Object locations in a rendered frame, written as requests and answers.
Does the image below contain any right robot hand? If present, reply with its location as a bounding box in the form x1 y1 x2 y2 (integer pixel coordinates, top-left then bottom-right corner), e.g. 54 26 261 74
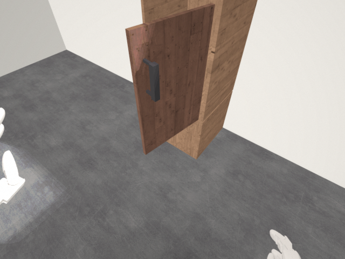
267 229 301 259

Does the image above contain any handle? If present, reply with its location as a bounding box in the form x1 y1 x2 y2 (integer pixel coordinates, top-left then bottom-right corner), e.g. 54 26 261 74
143 59 160 102

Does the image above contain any cupboard door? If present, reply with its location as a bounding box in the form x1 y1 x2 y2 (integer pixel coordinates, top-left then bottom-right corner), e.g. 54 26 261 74
125 3 215 155

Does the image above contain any left robot hand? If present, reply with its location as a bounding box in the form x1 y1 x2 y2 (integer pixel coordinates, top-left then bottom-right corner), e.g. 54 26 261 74
0 108 25 205

